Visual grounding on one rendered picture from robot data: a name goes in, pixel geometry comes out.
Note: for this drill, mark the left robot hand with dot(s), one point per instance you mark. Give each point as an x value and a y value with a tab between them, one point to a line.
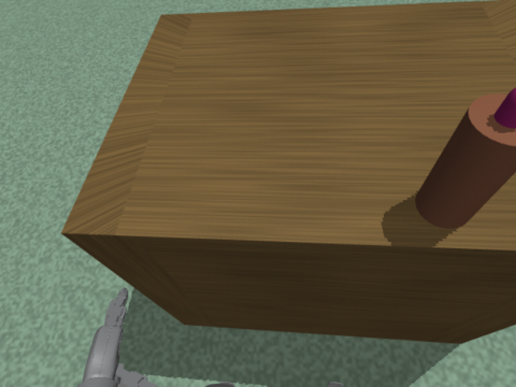
103	359

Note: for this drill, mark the bottle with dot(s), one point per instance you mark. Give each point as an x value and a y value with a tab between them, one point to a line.
479	158

